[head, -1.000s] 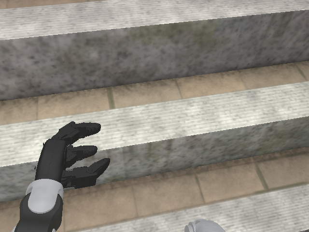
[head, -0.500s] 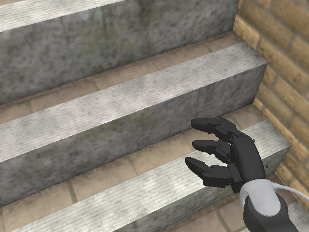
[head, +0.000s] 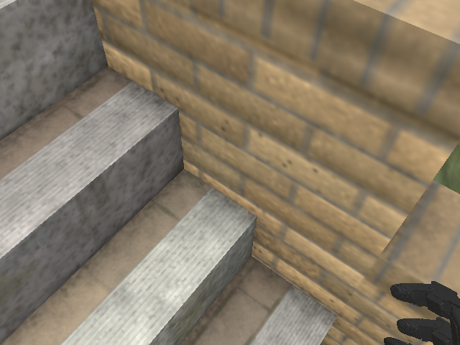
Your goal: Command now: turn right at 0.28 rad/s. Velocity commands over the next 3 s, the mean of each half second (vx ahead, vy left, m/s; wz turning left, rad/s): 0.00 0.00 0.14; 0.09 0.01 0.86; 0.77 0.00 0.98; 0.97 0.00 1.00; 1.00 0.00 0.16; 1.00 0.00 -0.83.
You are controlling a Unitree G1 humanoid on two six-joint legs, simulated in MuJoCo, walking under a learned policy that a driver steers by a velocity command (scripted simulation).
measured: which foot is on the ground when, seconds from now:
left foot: up 0.00-0.38, down 0.40-0.44, up 0.46-0.62, down 0.64-1.00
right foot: down 0.00-0.66, up 0.68-1.00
